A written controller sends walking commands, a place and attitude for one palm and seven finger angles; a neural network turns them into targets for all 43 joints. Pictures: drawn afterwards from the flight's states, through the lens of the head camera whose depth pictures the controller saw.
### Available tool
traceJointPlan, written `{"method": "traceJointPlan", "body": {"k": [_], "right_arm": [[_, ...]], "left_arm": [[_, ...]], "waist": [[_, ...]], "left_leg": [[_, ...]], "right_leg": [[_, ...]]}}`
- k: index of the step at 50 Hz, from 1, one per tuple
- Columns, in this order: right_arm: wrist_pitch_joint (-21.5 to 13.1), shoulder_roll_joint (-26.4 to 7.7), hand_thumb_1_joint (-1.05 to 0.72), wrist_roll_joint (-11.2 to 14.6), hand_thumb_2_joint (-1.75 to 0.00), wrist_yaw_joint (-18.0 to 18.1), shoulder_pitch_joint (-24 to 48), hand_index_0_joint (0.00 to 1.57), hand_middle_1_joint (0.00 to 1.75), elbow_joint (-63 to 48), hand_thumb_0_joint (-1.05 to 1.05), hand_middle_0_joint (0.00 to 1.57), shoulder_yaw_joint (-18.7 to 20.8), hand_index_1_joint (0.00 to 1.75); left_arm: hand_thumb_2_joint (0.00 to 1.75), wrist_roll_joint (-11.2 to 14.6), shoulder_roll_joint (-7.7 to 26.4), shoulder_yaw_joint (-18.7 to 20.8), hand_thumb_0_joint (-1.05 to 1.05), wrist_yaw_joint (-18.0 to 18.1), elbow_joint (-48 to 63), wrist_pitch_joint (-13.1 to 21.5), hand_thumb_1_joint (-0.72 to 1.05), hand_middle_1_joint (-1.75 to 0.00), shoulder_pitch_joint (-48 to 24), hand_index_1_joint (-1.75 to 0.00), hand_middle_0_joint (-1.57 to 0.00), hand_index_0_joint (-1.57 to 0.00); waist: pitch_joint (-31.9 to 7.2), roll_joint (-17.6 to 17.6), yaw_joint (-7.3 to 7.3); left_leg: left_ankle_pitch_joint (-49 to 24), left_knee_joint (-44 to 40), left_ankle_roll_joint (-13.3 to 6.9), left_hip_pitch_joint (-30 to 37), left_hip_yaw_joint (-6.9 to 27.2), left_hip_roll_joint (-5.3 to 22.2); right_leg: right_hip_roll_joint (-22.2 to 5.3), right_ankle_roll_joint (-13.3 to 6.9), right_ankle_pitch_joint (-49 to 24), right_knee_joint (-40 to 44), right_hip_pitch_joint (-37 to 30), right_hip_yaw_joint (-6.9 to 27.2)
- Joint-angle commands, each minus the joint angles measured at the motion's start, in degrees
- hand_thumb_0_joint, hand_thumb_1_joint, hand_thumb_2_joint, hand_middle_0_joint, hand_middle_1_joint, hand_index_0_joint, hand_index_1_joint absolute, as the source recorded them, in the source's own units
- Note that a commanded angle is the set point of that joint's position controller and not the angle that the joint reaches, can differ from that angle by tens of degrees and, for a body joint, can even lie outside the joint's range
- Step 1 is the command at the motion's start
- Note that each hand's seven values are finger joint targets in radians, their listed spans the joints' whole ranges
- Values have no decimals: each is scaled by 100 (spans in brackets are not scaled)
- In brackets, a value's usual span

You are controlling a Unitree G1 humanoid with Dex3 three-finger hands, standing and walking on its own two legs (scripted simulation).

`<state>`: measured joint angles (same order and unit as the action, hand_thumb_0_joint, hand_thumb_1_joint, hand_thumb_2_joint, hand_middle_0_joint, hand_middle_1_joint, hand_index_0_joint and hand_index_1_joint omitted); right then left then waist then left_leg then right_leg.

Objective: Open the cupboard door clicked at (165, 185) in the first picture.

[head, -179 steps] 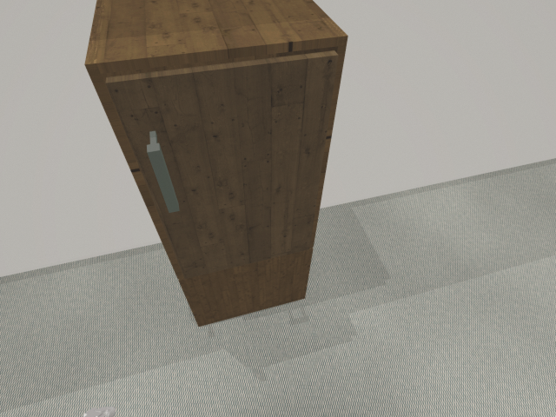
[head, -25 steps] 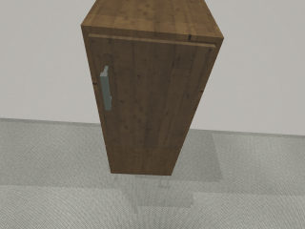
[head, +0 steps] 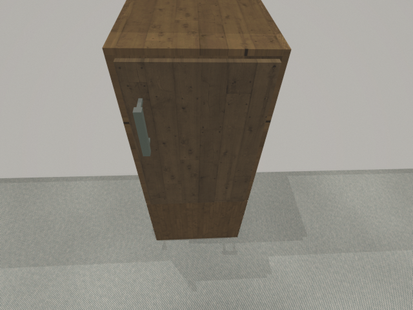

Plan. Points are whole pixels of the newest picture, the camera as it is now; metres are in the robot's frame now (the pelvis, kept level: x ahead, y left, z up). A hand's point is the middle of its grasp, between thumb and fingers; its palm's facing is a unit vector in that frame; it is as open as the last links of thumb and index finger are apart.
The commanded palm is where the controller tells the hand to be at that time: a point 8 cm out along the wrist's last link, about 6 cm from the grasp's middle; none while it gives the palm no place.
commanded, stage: look again from close up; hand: left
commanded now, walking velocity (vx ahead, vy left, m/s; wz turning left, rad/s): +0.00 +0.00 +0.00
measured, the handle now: (143, 128) +0.53 +0.19 +0.03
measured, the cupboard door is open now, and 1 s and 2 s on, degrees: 0 0 0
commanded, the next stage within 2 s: raise the hand with hooked fingers in 0.46 s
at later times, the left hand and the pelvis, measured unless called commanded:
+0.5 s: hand out of the picture -0.07 +0.18 -0.18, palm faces +0.05 -0.98 -0.17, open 7.4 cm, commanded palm none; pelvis -0.04 +0.02 -0.01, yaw +1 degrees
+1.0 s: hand out of the picture +0.13 +0.18 -0.08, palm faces +0.11 -0.99 +0.04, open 8.7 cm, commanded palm +0.09 +0.25 -0.04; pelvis -0.05 -0.03 -0.08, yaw +4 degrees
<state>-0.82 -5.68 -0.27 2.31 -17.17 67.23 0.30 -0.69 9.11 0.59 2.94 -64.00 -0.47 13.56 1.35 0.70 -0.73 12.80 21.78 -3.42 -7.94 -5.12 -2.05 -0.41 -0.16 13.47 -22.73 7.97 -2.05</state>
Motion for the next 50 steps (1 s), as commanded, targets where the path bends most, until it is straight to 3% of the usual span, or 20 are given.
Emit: {"method": "traceJointPlan", "body": {"k": [1, 4, 10, 15, 27, 28, 29, 30, 31, 32, 33, 35, 37, 38, 40, 42, 44, 46, 47, 50], "right_arm": [[-166, -778, -90, -19, -90, -109, 85, 20, 30, -770, 0, 20, -58, 30], [-162, -714, -90, -55, -90, -52, -446, 20, 30, -702, 0, 20, -25, 30], [-77, -909, -90, -58, -90, -73, -270, 20, 30, -923, 0, 20, 8, 30], [-76, -1027, -90, -66, -90, -85, -210, 20, 30, -1026, 0, 20, 54, 30], [-93, -1017, -90, -43, -90, -94, -189, 20, 30, -930, 0, 20, 61, 30], [-67, -1197, -90, -9, -90, -138, 287, 20, 30, -1271, 0, 20, 27, 30], [-905, -1906, -90, 275, -90, 151, 127, 20, 30, -3397, 0, 20, 117, 30], [-1516, -1473, -90, 343, -90, 259, 593, 20, 30, -2963, 0, 20, -184, 30], [-1684, -1527, -90, 371, -90, 285, 461, 20, 30, -2622, 0, 20, -38, 30], [-1652, -1299, -90, 424, -90, 181, 249, 20, 30, -2556, 0, 20, -27, 30], [-1666, -1468, -90, 480, -90, 175, 332, 20, 30, -3026, 0, 20, 48, 30], [-1876, -1595, -90, 407, -90, 225, 561, 20, 30, -3195, 0, 20, 48, 30], [-1874, -1648, -90, 219, -90, 131, 590, 20, 30, -3414, 0, 20, 109, 30], [-1862, -1654, -90, 145, -90, 97, 693, 20, 30, -3455, 0, 20, 203, 30], [-1850, -1643, -90, 83, -90, -33, 821, 20, 30, -3743, 0, 20, 354, 30], [-1685, -1757, -90, 77, -90, -234, 1030, 20, 30, -4293, 0, 20, 459, 30], [-1498, -1675, -90, 234, -90, -216, 1297, 20, 30, -4753, 0, 20, 417, 30], [-1311, -1704, -90, 302, -90, -186, 1364, 20, 30, -5126, 0, 20, 406, 30], [-1262, -1655, -90, 288, -90, -146, 1399, 20, 30, -5244, 0, 20, 376, 30], [-1291, -1403, -90, 184, -90, -83, 935, 20, 30, -5132, 0, 20, 368, 30]], "left_arm": [[90, -60, 666, -47, 0, 125, 49, 369, 90, -30, 820, -30, -20, -20], [90, 22, 527, -76, 0, 41, 242, 326, 90, -30, 630, -30, -20, -20], [90, -25, 380, -103, 0, -36, 333, 163, 90, -30, 637, -30, -20, -20], [90, -61, 319, -90, 0, -63, 362, 124, 90, -30, 877, -30, -20, -20], [90, -73, 311, -81, 0, -84, 359, 155, 90, -30, 1130, -30, -20, -20], [90, -147, 493, -130, 0, 131, 205, 200, 90, -30, 1276, -30, -20, -20], [89, 1038, 1616, 390, 0, 194, 9438, 1466, 88, -32, -3064, -32, -20, -20], [88, 692, 1277, 317, 0, 491, 8035, 1121, 85, -33, -902, -33, -20, -20], [87, 726, 989, 195, 0, 830, 7341, 839, 83, -34, -568, -34, -21, -21], [86, 799, -274, -463, 0, 798, 6079, 294, 81, -36, 1240, -36, -21, -21], [85, 1102, -189, -505, 0, 687, 7409, 462, 78, -37, 740, -37, -21, -21], [83, 1082, 27, -329, 0, 516, 7439, 961, 74, -40, 902, -40, -21, -21], [81, 1034, 25, -136, 0, 290, 6505, 1457, 69, -43, 610, -43, -22, -22], [80, 1099, -80, 56, 0, 55, 5729, 1841, 67, -45, 804, -45, -22, -22], [78, 1359, 183, 615, 0, -659, 5196, 2666, 62, -48, 1772, -48, -22, -22], [76, 1625, 684, 1147, 0, -1626, 5114, 3130, 57, -51, 2261, -51, -22, -22], [74, 1590, 1021, 1454, 0, -1992, 5183, 2859, 53, -54, 2320, -54, -23, -23], [72, 1706, 1331, 1705, 0, -2005, 6010, 2477, 48, -57, 1879, -57, -23, -23], [71, 1819, 1307, 1688, 0, -1926, 6560, 2406, 46, -58, 1631, -58, -23, -23], [68, 1859, 1565, 1972, 0, -1438, 8438, 2954, 39, -63, 744, -63, -24, -24]], "waist": [[357, -109, 92], [-750, -272, -14], [557, -112, 16], [649, -204, 94], [374, -165, 100], [781, 297, 269], [-2223, -1167, -707], [-1846, -1459, -148], [-1355, -1337, -221], [-625, -965, -237], [-282, -1048, -166], [-220, -606, -146], [185, 1029, -375], [303, 1837, -279], [10, 2365, 157], [-329, 1390, 371], [-775, 686, 618], [-913, -389, 702], [-1057, -410, 635], [-1821, -1088, 396]], "left_leg": [[-1385, 493, 286, -561, 625, 716], [-1221, 315, 147, -226, 839, 762], [561, -373, 50, -1092, 1193, 826], [1408, -849, 1, -1348, 1407, 894], [1240, -832, 5, -1061, 1282, 863], [405, 136, 203, -1273, 643, 817], [194, -101, 417, 784, 859, 389], [1014, -526, 529, 538, 1221, 685], [1649, -680, 653, -162, 1337, 630], [1910, -659, 580, -642, 1403, 572], [2025, -369, 470, -966, 1395, 533], [1939, 372, 374, -1245, 1169, 368], [1897, 1118, 333, -2059, 1174, 233], [2043, 1549, 352, -2583, 1143, 229], [1752, 2270, 396, -3449, 761, 99], [1262, 2737, 435, -3536, 493, -95], [1389, 2778, 338, -3779, 321, -214], [1951, 2566, 339, -3784, 406, -178], [1966, 2638, 298, -3795, 437, -139], [1068, 3040, 195, -3281, 619, 67]], "right_leg": [[-956, -204, -3085, -80, 251, 601], [-765, -326, -1689, -354, -231, 542], [-481, -260, 207, -138, 493, 394], [-409, -200, 159, -249, 440, 243], [-488, -158, 79, 10, 489, 357], [-578, -106, -226, -40, 742, 263], [49, -141, -35, -757, 766, -201], [92, -258, 839, -1304, 1289, -179], [181, -232, 1066, -1586, 1715, -241], [168, -227, 987, -1624, 1993, -329], [86, -178, 843, -1460, 1833, -306], [58, -152, 1111, -1028, 1894, -192], [65, -99, 1848, -1088, 2654, -220], [81, -69, 2327, -1353, 3163, -261], [76, -102, 2974, -1713, 3429, -103], [-15, -266, 2410, -1928, 2870, 229], [-60, -236, 2301, -2049, 2546, 489], [-3, -260, 2881, -2219, 2816, 460], [3, -245, 2841, -2272, 2852, 493], [92, -265, 1826, -2473, 2926, 607]]}}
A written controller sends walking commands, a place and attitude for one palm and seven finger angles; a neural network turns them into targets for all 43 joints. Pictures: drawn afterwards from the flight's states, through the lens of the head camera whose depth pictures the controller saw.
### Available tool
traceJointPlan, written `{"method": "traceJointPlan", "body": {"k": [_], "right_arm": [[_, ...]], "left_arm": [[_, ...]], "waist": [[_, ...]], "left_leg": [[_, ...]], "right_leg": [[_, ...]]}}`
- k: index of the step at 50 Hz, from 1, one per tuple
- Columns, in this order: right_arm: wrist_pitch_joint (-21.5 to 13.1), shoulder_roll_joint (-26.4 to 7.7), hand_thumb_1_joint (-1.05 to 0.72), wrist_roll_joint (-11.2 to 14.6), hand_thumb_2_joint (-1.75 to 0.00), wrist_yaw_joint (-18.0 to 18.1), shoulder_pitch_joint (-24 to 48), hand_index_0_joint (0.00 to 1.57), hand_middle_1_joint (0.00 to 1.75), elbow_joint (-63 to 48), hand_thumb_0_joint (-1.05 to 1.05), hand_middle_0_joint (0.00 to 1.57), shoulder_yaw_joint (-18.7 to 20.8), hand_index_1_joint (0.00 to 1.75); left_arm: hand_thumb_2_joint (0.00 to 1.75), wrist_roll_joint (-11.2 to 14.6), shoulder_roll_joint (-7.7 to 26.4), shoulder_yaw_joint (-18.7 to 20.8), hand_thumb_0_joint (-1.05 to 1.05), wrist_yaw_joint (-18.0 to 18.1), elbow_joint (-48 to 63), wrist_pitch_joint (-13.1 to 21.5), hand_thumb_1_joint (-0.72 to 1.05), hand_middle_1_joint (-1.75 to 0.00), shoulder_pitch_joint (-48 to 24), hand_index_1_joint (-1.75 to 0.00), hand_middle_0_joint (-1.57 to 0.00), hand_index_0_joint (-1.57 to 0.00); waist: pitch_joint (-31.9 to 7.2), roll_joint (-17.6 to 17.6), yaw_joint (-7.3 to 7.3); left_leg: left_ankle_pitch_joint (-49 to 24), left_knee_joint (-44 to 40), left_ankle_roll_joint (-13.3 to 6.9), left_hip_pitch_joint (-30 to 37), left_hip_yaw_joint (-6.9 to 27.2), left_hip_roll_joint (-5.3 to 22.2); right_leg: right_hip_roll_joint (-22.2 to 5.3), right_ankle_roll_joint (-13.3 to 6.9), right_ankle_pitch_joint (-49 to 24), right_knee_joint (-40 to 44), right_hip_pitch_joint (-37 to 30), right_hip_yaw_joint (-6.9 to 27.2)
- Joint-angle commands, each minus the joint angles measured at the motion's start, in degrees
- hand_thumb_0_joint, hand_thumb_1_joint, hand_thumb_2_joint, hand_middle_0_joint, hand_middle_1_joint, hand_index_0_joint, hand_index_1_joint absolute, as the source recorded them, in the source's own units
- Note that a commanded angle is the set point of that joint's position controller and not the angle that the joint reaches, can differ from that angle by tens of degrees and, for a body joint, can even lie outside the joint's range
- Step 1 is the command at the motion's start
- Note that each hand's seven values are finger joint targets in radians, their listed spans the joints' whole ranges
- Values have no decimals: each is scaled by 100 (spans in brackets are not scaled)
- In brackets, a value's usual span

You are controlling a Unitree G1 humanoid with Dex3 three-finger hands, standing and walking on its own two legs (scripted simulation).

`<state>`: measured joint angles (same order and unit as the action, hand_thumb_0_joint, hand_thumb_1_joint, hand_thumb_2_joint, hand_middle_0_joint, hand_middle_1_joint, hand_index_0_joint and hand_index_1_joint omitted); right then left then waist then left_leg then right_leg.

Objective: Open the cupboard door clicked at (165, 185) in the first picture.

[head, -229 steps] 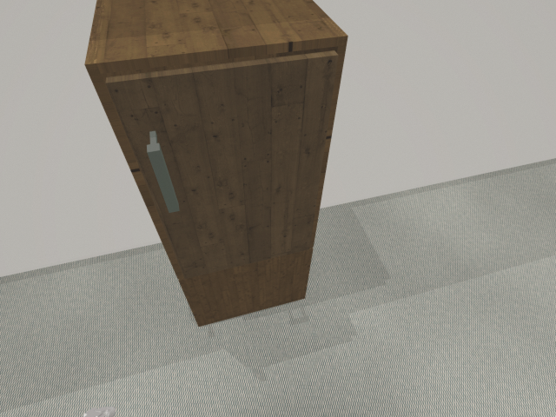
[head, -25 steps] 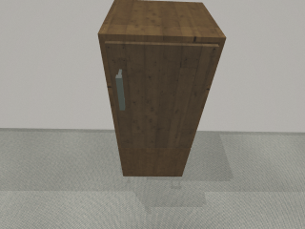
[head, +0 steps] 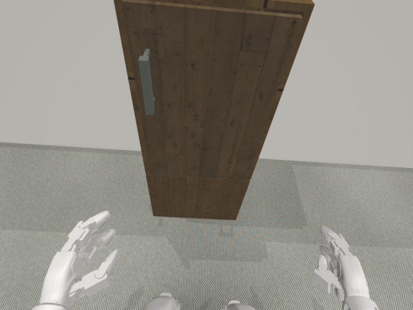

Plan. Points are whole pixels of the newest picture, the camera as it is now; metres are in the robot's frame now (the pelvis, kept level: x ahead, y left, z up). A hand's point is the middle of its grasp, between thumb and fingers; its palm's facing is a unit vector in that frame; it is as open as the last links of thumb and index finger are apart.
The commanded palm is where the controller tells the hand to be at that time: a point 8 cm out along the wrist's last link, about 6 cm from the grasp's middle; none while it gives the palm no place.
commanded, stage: raise the hand with hooked fingers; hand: left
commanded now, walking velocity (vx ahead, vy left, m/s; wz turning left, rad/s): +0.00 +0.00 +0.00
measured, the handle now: (148, 83) +0.60 +0.18 +0.11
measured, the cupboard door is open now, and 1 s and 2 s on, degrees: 0 0 0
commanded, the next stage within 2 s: move the hooked fingers beside the handle in 1.66 s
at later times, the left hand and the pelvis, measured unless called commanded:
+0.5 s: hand (69, 204) +0.27 +0.25 +0.09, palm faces +0.14 -0.99 -0.08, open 11.7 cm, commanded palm +0.23 +0.30 +0.08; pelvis +0.05 +0.00 +0.01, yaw +0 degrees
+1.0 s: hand (49, 183) +0.30 +0.29 +0.10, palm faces +0.06 -1.00 -0.04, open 13.9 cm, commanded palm +0.27 +0.34 +0.12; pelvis +0.03 +0.03 +0.03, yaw +1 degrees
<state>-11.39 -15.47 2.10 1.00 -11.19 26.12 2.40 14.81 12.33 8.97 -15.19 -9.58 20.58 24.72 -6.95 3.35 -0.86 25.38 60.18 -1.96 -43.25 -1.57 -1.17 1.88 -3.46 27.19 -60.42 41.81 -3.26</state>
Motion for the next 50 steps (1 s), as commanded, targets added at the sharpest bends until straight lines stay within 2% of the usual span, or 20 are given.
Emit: {"method": "traceJointPlan", "body": {"k": [1, 2, 5, 8, 10, 11, 14, 16, 17, 21, 23, 26, 29, 32, 35, 36, 37, 41, 45, 50], "right_arm": [[-276, -436, -90, -119, -90, 65, 181, 20, 30, -929, 0, 20, 138, 30], [-302, -407, -90, -151, -90, 96, 61, 20, 30, -744, 0, 20, 138, 30], [-474, -500, -90, -128, -90, 151, -86, 20, 30, -299, 0, 20, 80, 30], [-586, -674, -90, -48, -90, 231, -90, 20, 30, -14, 0, 20, 31, 30], [-532, -759, -90, 66, -90, 317, -87, 20, 30, -49, 0, 20, 43, 30], [-499, -781, -90, 113, -90, 346, -38, 20, 30, -90, 0, 20, 32, 30], [-317, -726, -90, 157, -90, 384, 77, 20, 30, -488, 0, 20, 29, 30], [-258, -542, -90, 104, -90, 359, 162, 20, 30, -562, 0, 20, 11, 30], [-290, -428, -90, 71, -90, 327, 112, 20, 30, -578, 0, 20, 0, 30], [-378, -338, -90, -5, -90, 225, 54, 20, 30, -311, 0, 20, 63, 30], [-347, -465, -90, -14, -90, 188, -135, 20, 30, -137, 0, 20, 90, 30], [-342, -713, -90, 24, -90, 212, -252, 20, 30, -160, 0, 20, 113, 30], [-386, -825, -90, 80, -90, 298, -297, 20, 30, -298, 0, 20, 103, 30], [-433, -751, -90, 73, -90, 357, -250, 20, 30, -333, 0, 20, 55, 30], [-428, -678, -90, 68, -90, 349, -230, 20, 30, -259, 0, 20, -5, 30], [-394, -708, -90, 52, -90, 338, -253, 20, 30, -236, 0, 20, -18, 30], [-349, -709, -90, 72, -90, 322, -242, 20, 30, -233, 0, 20, -38, 30], [-165, -846, -90, 145, -90, 358, -225, 20, 30, -325, 0, 20, -61, 30], [-160, -883, -90, 185, -90, 448, -172, 20, 30, -454, 0, 20, -110, 30], [-257, -804, -90, 117, -90, 481, -143, 20, 30, -352, 0, 20, -184, 30]], "left_arm": [[67, 268, 1423, 1115, 0, 507, 3814, 1214, 36, -64, -856, -64, -24, -24], [66, 216, 1321, 935, 0, 572, 4013, 1490, 34, -66, -794, -66, -24, -24], [63, 226, 888, 319, 0, 348, 3519, 1837, 27, -70, -843, -70, -25, -25], [60, 333, 852, 93, 0, -404, 2326, 1662, 20, -75, -872, -75, -25, -25], [58, 392, 1202, 467, 0, -867, 1417, 1032, 15, -78, -720, -78, -25, -25], [57, 516, 1365, 764, 0, -1078, 922, 606, 13, -80, -575, -80, -25, -25], [54, 872, 1899, 1670, 0, -1232, 1403, -376, 6, -84, -288, -84, -26, -26], [52, 1075, 2038, 2262, 0, -952, 1691, -517, 1, -87, -54, -87, -26, -26], [51, 1130, 1834, 2241, 0, -763, 2087, -391, -1, -88, 17, -88, -27, -27], [47, 932, 1190, 1730, 0, -163, 2354, 263, -10, -94, 123, -94, -27, -27], [45, 694, 1091, 1427, 0, -196, 1824, 412, -15, -98, -180, -98, -27, -27], [42, 607, 1058, 1091, 0, -589, 1200, 369, -22, -102, -608, -102, -28, -28], [39, 738, 1628, 1375, 0, -907, 1635, 345, -29, -107, -1128, -107, -29, -29], [36, 801, 2088, 1729, 0, -806, 2307, 436, -36, -111, -1500, -111, -29, -29], [33, 812, 1957, 1768, 0, -474, 2241, 530, -43, -115, -1425, -115, -29, -29], [32, 820, 2053, 1885, 0, -398, 2089, 484, -45, -117, -1549, -117, -30, -30], [31, 787, 1846, 1724, 0, -385, 1768, 380, -48, -118, -1512, -118, -30, -30], [30, 741, 1749, 1515, 0, -605, 520, -332, -50, -120, -1909, -120, -30, -30], [30, 656, 2088, 1490, 0, -879, 547, -745, -50, -120, -2791, -120, -30, -30], [30, 694, 2571, 1879, 0, -799, 1006, -244, -50, -120, -3731, -120, -30, -30]], "waist": [[-1165, -1553, 290], [-1335, -1636, 163], [-1053, -1499, -304], [-584, -646, -607], [-650, -81, -447], [-730, -136, -232], [-1970, -22, 297], [-2379, -8, 574], [-2478, -167, 617], [-1481, -298, 384], [-963, -434, 64], [-654, -299, -126], [-1441, -615, 1], [-1980, -1101, 203], [-1536, -1289, 217], [-1412, -1142, 228], [-1161, -1211, 176], [-499, -679, 65], [-776, -756, 51], [-1107, -960, 90]], "left_leg": [[-370, -719, 42, 344, 373, 31], [-636, -588, 18, 551, 383, 67], [-871, -191, -17, 531, 480, 115], [-588, 150, -44, -157, 568, 163], [-401, 112, -66, -571, 470, 149], [-574, 92, -63, -591, 439, 121], [-1388, -295, -34, -67, 392, 22], [-1875, -414, 30, 122, 462, 35], [-2079, -563, 44, 319, 427, 43], [-2455, -861, 79, 779, 389, 81], [-2251, -849, 71, 763, 400, 93], [-1880, -815, 43, 649, 437, 105], [-1872, -993, 24, 1041, 434, 107], [-2456, -1180, 81, 1674, 505, 161], [-2616, -1372, 200, 1890, 590, 223], [-2618, -1418, 238, 1844, 672, 234], [-2517, -1483, 262, 1811, 662, 245], [-1290, -1778, 197, 1353, 653, 194], [-1159, -1921, 116, 1532, 657, 183], [-1306, -2045, 144, 2077, 756, 210]], "right_leg": [[-46, 25, 100, 1022, -298, 590], [9, 25, -214, 943, -150, 573], [13, 126, -627, 922, 282, 542], [-20, 256, -570, 993, 435, 635], [-137, 343, -195, 1351, 36, 945], [-181, 365, -388, 1425, -284, 1075], [-411, 520, -1890, 1459, -1807, 1086], [-425, 585, -3235, 1228, -2430, 976], [-399, 532, -3778, 1139, -2505, 786], [-160, 361, -3774, 1050, -1601, 285], [-106, 365, -3034, 1064, -906, 160], [-25, 273, -2098, 1151, -423, 116], [-72, 244, -1866, 1318, -861, 175], [-35, 152, -2011, 1286, -1130, 114], [4, 135, -1778, 1337, -901, -33], [44, 103, -1734, 1333, -893, -81], [40, 127, -1616, 1373, -765, -109], [40, 149, -1096, 1713, -743, -125], [-11, 149, -1067, 1916, -1025, -54], [48, 94, -1044, 1965, -1133, 4]]}}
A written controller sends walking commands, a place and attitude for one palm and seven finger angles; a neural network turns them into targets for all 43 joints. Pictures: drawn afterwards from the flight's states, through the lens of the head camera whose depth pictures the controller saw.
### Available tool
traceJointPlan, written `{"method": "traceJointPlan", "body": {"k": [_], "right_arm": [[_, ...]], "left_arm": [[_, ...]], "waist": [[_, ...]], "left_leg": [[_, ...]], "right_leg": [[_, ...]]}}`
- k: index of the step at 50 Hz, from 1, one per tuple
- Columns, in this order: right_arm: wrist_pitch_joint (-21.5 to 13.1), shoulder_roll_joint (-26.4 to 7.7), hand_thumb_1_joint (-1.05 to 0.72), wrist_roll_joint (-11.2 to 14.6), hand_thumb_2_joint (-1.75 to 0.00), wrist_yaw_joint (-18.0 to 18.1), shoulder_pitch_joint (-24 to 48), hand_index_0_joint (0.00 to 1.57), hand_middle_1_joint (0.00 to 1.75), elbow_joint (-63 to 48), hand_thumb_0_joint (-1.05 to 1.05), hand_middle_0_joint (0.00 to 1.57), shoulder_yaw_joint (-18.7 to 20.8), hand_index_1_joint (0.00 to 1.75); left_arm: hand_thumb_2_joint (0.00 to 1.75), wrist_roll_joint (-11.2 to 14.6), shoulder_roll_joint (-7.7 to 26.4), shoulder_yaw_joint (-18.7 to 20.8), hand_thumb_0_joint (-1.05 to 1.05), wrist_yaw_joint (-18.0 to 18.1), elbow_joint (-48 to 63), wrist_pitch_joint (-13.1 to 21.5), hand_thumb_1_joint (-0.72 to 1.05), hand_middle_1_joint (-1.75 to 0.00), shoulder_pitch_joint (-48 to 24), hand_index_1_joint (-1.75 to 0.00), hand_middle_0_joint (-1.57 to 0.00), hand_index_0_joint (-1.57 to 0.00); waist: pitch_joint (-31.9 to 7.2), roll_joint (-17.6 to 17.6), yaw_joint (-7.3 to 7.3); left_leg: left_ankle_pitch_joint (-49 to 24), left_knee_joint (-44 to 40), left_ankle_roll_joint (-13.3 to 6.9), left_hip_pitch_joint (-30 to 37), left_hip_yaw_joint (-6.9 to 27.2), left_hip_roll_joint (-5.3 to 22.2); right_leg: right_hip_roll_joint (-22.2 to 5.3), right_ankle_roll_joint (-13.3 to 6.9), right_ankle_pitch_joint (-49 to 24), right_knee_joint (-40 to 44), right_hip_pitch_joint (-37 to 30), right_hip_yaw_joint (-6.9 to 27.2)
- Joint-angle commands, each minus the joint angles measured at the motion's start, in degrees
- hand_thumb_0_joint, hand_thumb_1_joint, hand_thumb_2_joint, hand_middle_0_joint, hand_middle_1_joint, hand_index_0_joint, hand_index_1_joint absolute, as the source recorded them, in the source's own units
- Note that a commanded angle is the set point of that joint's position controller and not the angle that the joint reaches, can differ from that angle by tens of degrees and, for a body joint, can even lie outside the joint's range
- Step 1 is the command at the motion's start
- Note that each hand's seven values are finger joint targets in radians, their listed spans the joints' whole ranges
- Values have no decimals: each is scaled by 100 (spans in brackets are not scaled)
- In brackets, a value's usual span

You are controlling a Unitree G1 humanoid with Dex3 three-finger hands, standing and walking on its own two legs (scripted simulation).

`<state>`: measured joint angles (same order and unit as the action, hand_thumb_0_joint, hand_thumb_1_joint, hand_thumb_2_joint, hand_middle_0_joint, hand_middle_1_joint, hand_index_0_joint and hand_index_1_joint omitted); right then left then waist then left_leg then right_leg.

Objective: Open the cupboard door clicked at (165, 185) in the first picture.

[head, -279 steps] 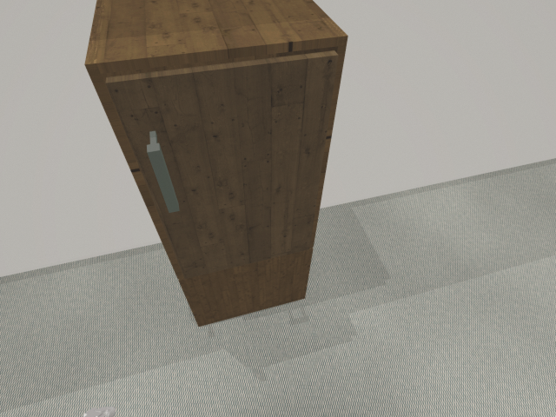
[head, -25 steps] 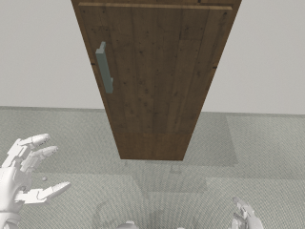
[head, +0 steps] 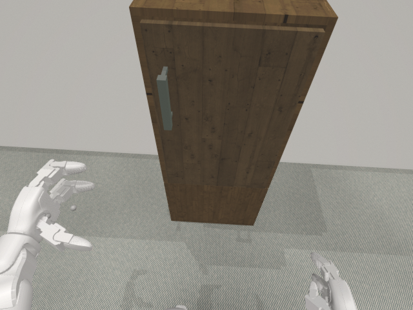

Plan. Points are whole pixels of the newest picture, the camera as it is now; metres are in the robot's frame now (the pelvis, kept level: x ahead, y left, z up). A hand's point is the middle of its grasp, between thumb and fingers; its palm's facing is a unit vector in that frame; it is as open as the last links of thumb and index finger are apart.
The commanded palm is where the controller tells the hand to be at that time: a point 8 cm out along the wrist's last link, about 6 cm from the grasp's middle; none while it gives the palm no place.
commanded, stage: raise the hand with hooked fingers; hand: left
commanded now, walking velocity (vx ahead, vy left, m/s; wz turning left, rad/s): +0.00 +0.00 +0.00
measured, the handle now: (166, 99) +0.57 +0.15 +0.08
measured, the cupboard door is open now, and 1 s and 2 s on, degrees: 0 0 0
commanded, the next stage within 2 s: move the hooked fingers beside the handle in 0.66 s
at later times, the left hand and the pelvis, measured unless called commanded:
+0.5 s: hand (73, 185) +0.30 +0.26 +0.09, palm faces +0.06 -1.00 -0.03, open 14.0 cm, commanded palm +0.27 +0.31 +0.10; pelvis +0.00 -0.01 +0.01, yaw -1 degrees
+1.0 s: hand (85, 172) +0.33 +0.25 +0.09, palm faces +0.04 -1.00 -0.02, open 14.0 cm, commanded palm +0.31 +0.30 +0.09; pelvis +0.00 -0.02 +0.01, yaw +0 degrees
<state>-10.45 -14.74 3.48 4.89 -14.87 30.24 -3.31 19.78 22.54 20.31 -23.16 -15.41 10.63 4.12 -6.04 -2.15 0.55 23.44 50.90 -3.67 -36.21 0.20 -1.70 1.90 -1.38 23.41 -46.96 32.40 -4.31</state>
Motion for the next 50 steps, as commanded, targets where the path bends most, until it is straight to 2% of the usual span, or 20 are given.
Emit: {"method": "traceJointPlan", "body": {"k": [1, 4, 7, 9, 11, 13, 16, 20, 21, 25, 26, 30, 32, 38, 41, 42, 43, 45, 47, 50], "right_arm": [[-349, -905, -90, -46, -90, 94, 203, 20, 30, -728, 0, 20, 374, 30], [-340, -890, -90, -16, -90, 104, 190, 20, 30, -592, 0, 20, 354, 30], [-300, -946, -90, 33, -90, 122, 185, 20, 30, -592, 0, 20, 350, 30], [-295, -967, -90, 55, -90, 134, 180, 20, 30, -645, 0, 20, 370, 30], [-301, -987, -90, 56, -90, 105, 135, 20, 30, -727, 0, 20, 388, 30], [-308, -989, -90, 45, -90, 72, 133, 20, 30, -759, 0, 20, 413, 30], [-331, -984, -90, -18, -90, 31, 91, 20, 30, -758, 0, 20, 438, 30], [-317, -941, -90, -41, -90, 4, 23, 20, 30, -660, 0, 20, 449, 30], [-303, -961, -90, -59, -90, -2, 1, 20, 30, -626, 0, 20, 447, 30], [-268, -935, -90, -10, -90, 14, 41, 20, 30, -620, 0, 20, 446, 30], [-256, -954, -90, -18, -90, 24, 25, 20, 30, -645, 0, 20, 448, 30], [-244, -948, -90, 7, -90, 53, 86, 20, 30, -665, 0, 20, 435, 30], [-228, -948, -90, -6, -90, 62, 77, 20, 30, -662, 0, 20, 434, 30], [-186, -936, -90, -6, -90, 46, 72, 20, 30, -621, 0, 20, 429, 30], [-129, -980, -90, -9, -90, 84, 27, 20, 30, -533, 0, 20, 425, 30], [-120, -970, -90, -5, -90, 86, 47, 20, 30, -536, 0, 20, 406, 30], [-107, -982, -90, -2, -90, 103, 12, 20, 30, -504, 0, 20, 411, 30], [-114, -952, -90, 3, -90, 123, 34, 20, 30, -488, 0, 20, 411, 30], [-110, -935, -90, -8, -90, 114, 1, 20, 30, -451, 0, 20, 405, 30], [-62, -946, -90, 2, -90, 112, -38, 20, 30, -392, 0, 20, 404, 30]], "left_arm": [[30, 204, 1710, 862, 0, 9, 1512, 820, -50, -120, -1790, -120, -30, -30], [30, 177, 1659, 865, 0, -72, 910, 816, -50, -120, -1892, -120, -30, -30], [30, 155, 1656, 787, 0, -258, 243, 454, -50, -120, -1947, -120, -30, -30], [30, 178, 1586, 688, 0, -412, 83, 214, -50, -120, -1870, -120, -30, -30], [30, 225, 1447, 579, 0, -537, 15, 78, -50, -120, -1679, -120, -30, -30], [30, 244, 1469, 586, 0, -543, 300, 132, -50, -120, -1727, -120, -30, -30], [30, 296, 1733, 890, 0, -375, 701, 419, -50, -120, -1876, -120, -30, -30], [30, 215, 1770, 1021, 0, -154, 798, 728, -50, -120, -1928, -120, -30, -30], [30, 173, 1866, 1049, 0, -123, 764, 734, -50, -120, -1967, -120, -30, -30], [30, 83, 1628, 767, 0, -198, 634, 614, -50, -120, -1914, -120, -30, -30], [30, 114, 1630, 749, 0, -250, 602, 557, -50, -120, -1907, -120, -30, -30], [30, 207, 1648, 811, 0, -336, 618, 475, -50, -120, -1875, -120, -30, -30], [30, 255, 1677, 888, 0, -340, 566, 492, -50, -120, -1916, -120, -30, -30], [30, 204, 1557, 780, 0, -335, 329, 479, -50, -120, -1939, -120, -30, -30], [30, 138, 1753, 803, 0, -333, 94, 451, -50, -120, -2581, -120, -30, -30], [30, 115, 1709, 736, 0, -355, 46, 461, -50, -120, -2760, -120, -30, -30], [30, 85, 1869, 846, 0, -348, -69, 492, -50, -120, -2930, -120, -30, -30], [30, 46, 1771, 674, 0, -348, 7, 609, -50, -120, -3341, -120, -30, -30], [30, 48, 1786, 675, 0, -348, -48, 697, -50, -120, -3344, -120, -30, -30], [30, -10, 1862, 683, 0, -312, -391, 708, -50, -120, -3548, -120, -30, -30]], "waist": [[-1136, -426, -36], [-916, -564, -60], [-725, -430, -50], [-810, -405, -37], [-921, -159, 10], [-1020, -191, 1], [-1124, -115, 64], [-1232, -470, 31], [-1152, -476, 27], [-1139, -674, -46], [-1131, -433, -53], [-1201, -338, -38], [-1221, -131, -47], [-1125, -199, -66], [-969, -30, -180], [-1038, -118, -203], [-1076, -140, -207], [-1212, -356, -250], [-1448, -440, -193], [-1376, -330, -234]], "left_leg": [[-1143, -1117, 333, 1353, 585, 256], [-951, -1222, 335, 1301, 569, 252], [-738, -1342, 298, 1190, 561, 231], [-817, -1334, 262, 1199, 509, 205], [-1096, -1266, 234, 1179, 473, 181], [-1266, -1234, 227, 1271, 438, 189], [-1601, -1166, 248, 1342, 428, 184], [-1797, -1152, 294, 1500, 387, 202], [-1794, -1121, 283, 1429, 372, 197], [-1562, -1168, 264, 1482, 363, 196], [-1595, -1137, 229, 1419, 357, 193], [-1662, -1133, 216, 1404, 339, 175], [-1746, -1093, 205, 1370, 303, 172], [-1745, -1038, 194, 1284, 260, 149], [-1503, -959, 160, 1065, 236, 148], [-1459, -962, 150, 1057, 222, 133], [-1386, -972, 164, 1059, 250, 143], [-1360, -957, 160, 1194, 257, 140], [-1543, -916, 156, 1298, 254, 142], [-1445, -925, 158, 1185, 260, 151]], "right_leg": [[69, -143, -697, 608, -231, 120], [31, -124, -606, 685, -185, 114], [6, -120, -549, 821, -265, 122], [-22, -104, -642, 897, -368, 144], [-6, -116, -848, 907, -526, 146], [6, -94, -988, 890, -482, 141], [52, -126, -1230, 814, -582, 154], [33, -105, -1330, 728, -502, 163], [43, -119, -1342, 723, -511, 181], [4, -91, -1192, 794, -427, 189], [29, -100, -1278, 815, -524, 211], [16, -72, -1441, 841, -622, 214], [28, -60, -1580, 830, -691, 226], [-3, -48, -1670, 819, -631, 265], [-20, -38, -1522, 868, -601, 364], [-35, -23, -1500, 876, -598, 392], [-33, -31, -1388, 860, -561, 377], [-41, -34, -1306, 842, -494, 389], [-32, -55, -1479, 800, -632, 420], [-35, -33, -1407, 796, -562, 396]]}}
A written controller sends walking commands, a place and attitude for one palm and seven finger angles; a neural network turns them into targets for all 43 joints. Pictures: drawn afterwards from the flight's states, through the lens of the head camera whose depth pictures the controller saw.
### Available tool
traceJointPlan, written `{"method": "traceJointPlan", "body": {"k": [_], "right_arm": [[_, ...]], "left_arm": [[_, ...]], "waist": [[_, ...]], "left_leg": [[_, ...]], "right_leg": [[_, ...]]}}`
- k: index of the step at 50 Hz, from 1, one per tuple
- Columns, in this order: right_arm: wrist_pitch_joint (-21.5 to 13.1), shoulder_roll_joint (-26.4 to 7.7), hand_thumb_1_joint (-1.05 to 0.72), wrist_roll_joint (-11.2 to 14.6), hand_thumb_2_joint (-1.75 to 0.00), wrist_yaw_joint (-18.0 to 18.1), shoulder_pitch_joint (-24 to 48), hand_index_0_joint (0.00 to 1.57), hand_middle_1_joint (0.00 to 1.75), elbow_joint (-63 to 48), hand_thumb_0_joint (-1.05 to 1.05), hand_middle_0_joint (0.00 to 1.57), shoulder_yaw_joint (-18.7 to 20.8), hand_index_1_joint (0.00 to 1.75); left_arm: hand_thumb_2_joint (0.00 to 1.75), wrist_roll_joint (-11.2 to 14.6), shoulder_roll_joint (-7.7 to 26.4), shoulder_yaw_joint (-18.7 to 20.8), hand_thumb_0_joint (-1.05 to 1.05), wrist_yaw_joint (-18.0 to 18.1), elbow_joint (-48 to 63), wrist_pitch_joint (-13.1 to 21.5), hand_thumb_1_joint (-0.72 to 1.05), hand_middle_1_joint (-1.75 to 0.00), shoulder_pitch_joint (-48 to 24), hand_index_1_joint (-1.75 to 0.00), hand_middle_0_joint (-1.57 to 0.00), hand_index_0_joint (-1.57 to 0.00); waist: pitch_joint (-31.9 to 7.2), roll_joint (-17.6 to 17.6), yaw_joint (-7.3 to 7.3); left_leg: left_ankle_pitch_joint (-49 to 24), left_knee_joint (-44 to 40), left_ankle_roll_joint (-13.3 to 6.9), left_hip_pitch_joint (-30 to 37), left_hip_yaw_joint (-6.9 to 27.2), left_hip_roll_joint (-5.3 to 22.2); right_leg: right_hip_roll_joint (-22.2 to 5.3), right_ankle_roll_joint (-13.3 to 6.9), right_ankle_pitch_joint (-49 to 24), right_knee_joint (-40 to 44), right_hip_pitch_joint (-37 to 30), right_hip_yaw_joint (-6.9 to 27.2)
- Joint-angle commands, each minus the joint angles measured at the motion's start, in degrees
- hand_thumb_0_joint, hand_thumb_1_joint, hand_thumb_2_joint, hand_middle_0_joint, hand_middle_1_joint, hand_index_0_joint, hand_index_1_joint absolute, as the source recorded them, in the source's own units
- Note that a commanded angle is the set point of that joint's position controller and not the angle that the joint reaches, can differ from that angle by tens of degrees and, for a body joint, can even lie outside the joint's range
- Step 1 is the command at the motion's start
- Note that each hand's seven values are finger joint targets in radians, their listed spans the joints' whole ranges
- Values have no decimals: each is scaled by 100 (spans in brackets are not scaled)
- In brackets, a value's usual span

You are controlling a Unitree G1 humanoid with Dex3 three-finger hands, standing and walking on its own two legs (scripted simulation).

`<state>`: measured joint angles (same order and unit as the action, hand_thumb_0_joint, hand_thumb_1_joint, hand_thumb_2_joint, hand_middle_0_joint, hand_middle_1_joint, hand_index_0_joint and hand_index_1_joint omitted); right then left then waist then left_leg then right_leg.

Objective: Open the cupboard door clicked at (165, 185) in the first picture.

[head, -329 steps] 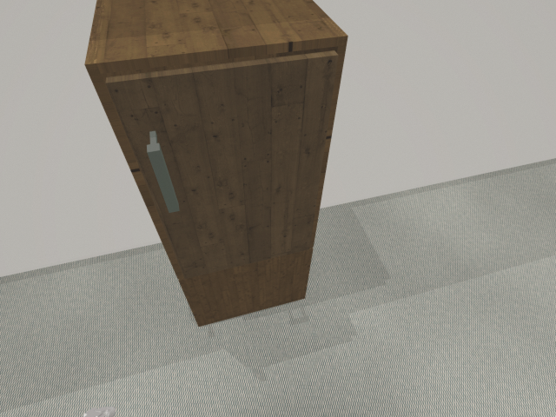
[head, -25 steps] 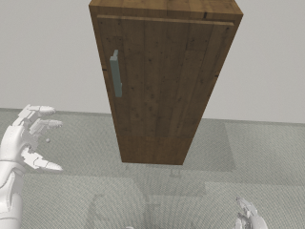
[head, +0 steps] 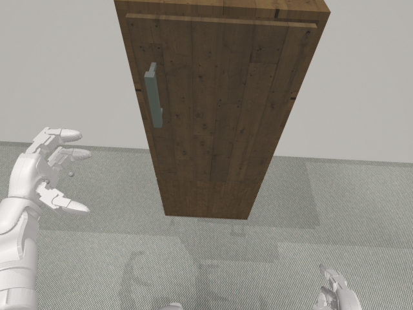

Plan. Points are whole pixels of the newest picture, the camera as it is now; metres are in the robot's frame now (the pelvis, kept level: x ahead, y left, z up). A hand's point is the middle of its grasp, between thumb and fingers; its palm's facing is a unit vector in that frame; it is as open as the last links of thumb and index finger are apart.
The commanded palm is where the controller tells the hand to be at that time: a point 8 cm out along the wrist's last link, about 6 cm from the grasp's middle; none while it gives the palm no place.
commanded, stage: move the hooked fingers beside the handle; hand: left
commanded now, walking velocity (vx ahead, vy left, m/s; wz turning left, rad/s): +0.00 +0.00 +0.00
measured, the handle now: (155, 96) +0.56 +0.16 +0.07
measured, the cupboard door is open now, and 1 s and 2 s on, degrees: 0 0 0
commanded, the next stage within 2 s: none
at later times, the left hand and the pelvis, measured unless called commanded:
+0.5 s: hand (91, 146) +0.39 +0.26 +0.08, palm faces +0.01 -1.00 +0.00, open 14.0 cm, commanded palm +0.37 +0.30 +0.08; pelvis +0.01 +0.01 +0.00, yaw -1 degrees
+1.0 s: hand (116, 123) +0.46 +0.23 +0.08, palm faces +0.02 -1.00 +0.01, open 14.0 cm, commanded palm +0.44 +0.28 +0.07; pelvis +0.00 +0.02 -0.01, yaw -2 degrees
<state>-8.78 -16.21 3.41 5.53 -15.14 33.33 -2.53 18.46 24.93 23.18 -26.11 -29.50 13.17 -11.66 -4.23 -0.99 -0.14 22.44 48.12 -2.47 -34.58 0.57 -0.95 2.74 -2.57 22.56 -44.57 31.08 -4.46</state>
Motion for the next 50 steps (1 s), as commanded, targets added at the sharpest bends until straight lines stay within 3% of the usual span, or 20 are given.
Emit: {"method": "traceJointPlan", "body": {"k": [1, 2, 6, 9, 10, 13, 16, 17, 20, 21, 22, 31, 35, 37, 38, 40, 47, 48, 49, 50], "right_arm": [[-190, -833, -90, -1, -90, 44, -55, 20, 30, -681, 0, 20, 328, 30], [-157, -834, -90, 18, -90, 42, -58, 20, 30, -687, 0, 20, 319, 30], [-78, -829, -90, 0, -90, -14, -135, 20, 30, -804, 0, 20, 360, 30], [1, -824, -90, 7, -90, -47, -237, 20, 30, -780, 0, 20, 383, 30], [14, -819, -90, -2, -90, -64, -251, 20, 30, -790, 0, 20, 394, 30], [107, -866, -90, -3, -90, -69, -336, 20, 30, -735, 0, 20, 394, 30], [148, -859, -90, -9, -90, -65, -391, 20, 30, -705, 0, 20, 411, 30], [170, -872, -90, -8, -90, -67, -441, 20, 30, -672, 0, 20, 440, 30], [201, -843, -90, -20, -90, -82, -499, 20, 30, -607, 0, 20, 437, 30], [212, -851, -90, -24, -90, -79, -523, 20, 30, -574, 0, 20, 430, 30], [237, -881, -90, -30, -90, -77, -581, 20, 30, -516, 0, 20, 457, 30], [438, -904, -90, -53, -90, -129, -702, 20, 30, -469, 0, 20, 441, 30], [483, -887, -90, -72, -90, -198, -752, 20, 30, -431, 0, 20, 447, 30], [536, -929, -90, -83, -90, -200, -839, 20, 30, -358, 0, 20, 449, 30], [547, -917, -90, -80, -90, -207, -837, 20, 30, -331, 0, 20, 441, 30], [572, -934, -90, -92, -90, -216, -887, 20, 30, -291, 0, 20, 452, 30], [724, -986, -90, -156, -90, -244, -1096, 20, 30, -161, 0, 20, 429, 30], [733, -957, -90, -163, -90, -257, -1092, 20, 30, -155, 0, 20, 412, 30], [756, -981, -90, -178, -90, -262, -1158, 20, 30, -117, 0, 20, 431, 30], [773, -974, -90, -180, -90, -276, -1152, 20, 30, -140, 0, 20, 416, 30]], "left_arm": [[30, 126, 1747, 502, 0, -21, 779, 414, -50, -120, -1934, -120, -30, -30], [30, 96, 1737, 472, 0, -26, 595, 369, -50, -120, -2066, -120, -30, -30], [30, 89, 1716, 519, 0, -2, 530, 294, -50, -120, -1840, -120, -30, -30], [30, 31, 1684, 452, 0, 78, 582, 362, -50, -120, -2071, -120, -30, -30], [30, 38, 1721, 546, 0, 115, 508, 379, -50, -120, -1963, -120, -30, -30], [30, 19, 1820, 614, 0, 165, 190, 453, -50, -120, -2284, -120, -30, -30], [30, -39, 1640, 373, 0, 180, 214, 554, -50, -120, -2762, -120, -30, -30], [30, -89, 1818, 522, 0, 193, 174, 587, -50, -120, -2733, -120, -30, -30], [30, -170, 1563, 196, 0, 208, 270, 685, -50, -120, -3057, -120, -30, -30], [30, -143, 1474, 75, 0, 209, 276, 707, -50, -120, -3302, -120, -30, -30], [30, -172, 1684, 277, 0, 229, 155, 717, -50, -120, -3278, -120, -30, -30], [30, -340, 1767, 308, 0, 505, -625, 635, -50, -120, -3635, -120, -30, -30], [30, -461, 1393, -118, 0, 615, -577, 809, -50, -120, -4196, -120, -30, -30], [30, -494, 1526, 9, 0, 684, -960, 858, -50, -120, -4344, -120, -30, -30], [30, -502, 1342, -208, 0, 693, -951, 897, -50, -120, -4689, -120, -30, -30], [30, -547, 1322, -216, 0, 732, -1171, 929, -50, -120, -4782, -120, -30, -30], [30, -789, 1900, 139, 0, 936, -1768, 1106, -50, -120, -5395, -120, -30, -30], [30, -793, 1661, -82, 0, 937, -1787, 1129, -50, -120, -5599, -120, -30, -30], [30, -819, 1861, 100, 0, 964, -1886, 1171, -50, -120, -5594, -120, -30, -30], [30, -834, 1722, -42, 0, 955, -1938, 1184, -50, -120, -5632, -120, -30, -30]], "waist": [[-1532, -298, -121], [-1454, -237, -172], [-1828, -437, 29], [-1835, -365, -86], [-1786, -376, -35], [-1548, -58, -141], [-1688, -226, -204], [-1866, -334, -177], [-2019, -629, -265], [-1984, -622, -330], [-2067, -507, -310], [-1834, -303, -303], [-1993, -735, -442], [-1902, -416, -483], [-1920, -502, -568], [-2012, -532, -550], [-2288, -551, -558], [-2274, -673, -645], [-2303, -578, -589], [-2302, -708, -635]], "left_leg": [[-1313, -622, 29, 882, 221, 77], [-1242, -640, 22, 779, 201, 74], [-1671, -635, 44, 933, 178, 49], [-1854, -625, 43, 969, 160, 91], [-1795, -624, 47, 915, 151, 87], [-1576, -623, 30, 674, 141, 95], [-1614, -574, 21, 786, 154, 87], [-1721, -573, 37, 917, 159, 116], [-1925, -543, 69, 1243, 232, 141], [-2013, -499, 75, 1285, 269, 145], [-2055, -503, 87, 1339, 297, 179], [-2024, -522, 116, 1057, 323, 194], [-2115, -484, 210, 1503, 450, 259], [-1966, -475, 199, 1349, 478, 274], [-1942, -469, 204, 1371, 490, 272], [-1846, -453, 205, 1388, 509, 266], [-1886, -317, 200, 1236, 515, 268], [-1879, -296, 193, 1277, 510, 256], [-1889, -285, 207, 1239, 542, 275], [-1908, -264, 201, 1242, 518, 264]], "right_leg": [[-105, 70, -1311, 558, -509, 440], [-119, 95, -1293, 577, -482, 459], [-122, 52, -1706, 476, -717, 420], [-93, 91, -1898, 444, -598, 386], [-83, 92, -1834, 444, -575, 391], [-61, 109, -1710, 457, -507, 409], [-62, 84, -1676, 412, -445, 423], [-53, 86, -1715, 391, -419, 421], [-41, 72, -1658, 356, -161, 362], [-24, 47, -1688, 334, -105, 349], [-13, 62, -1677, 338, -58, 339], [-26, 51, -1602, 303, 31, 290], [-7, 49, -1314, 256, 561, 239], [12, 55, -1220, 237, 617, 232], [2, 59, -1197, 224, 680, 222], [-10, 55, -1115, 210, 736, 231], [4, 60, -1150, 69, 757, 262], [4, 68, -1145, 75, 844, 266], [14, 53, -1129, 51, 825, 249], [18, 59, -1140, 48, 868, 268]]}}
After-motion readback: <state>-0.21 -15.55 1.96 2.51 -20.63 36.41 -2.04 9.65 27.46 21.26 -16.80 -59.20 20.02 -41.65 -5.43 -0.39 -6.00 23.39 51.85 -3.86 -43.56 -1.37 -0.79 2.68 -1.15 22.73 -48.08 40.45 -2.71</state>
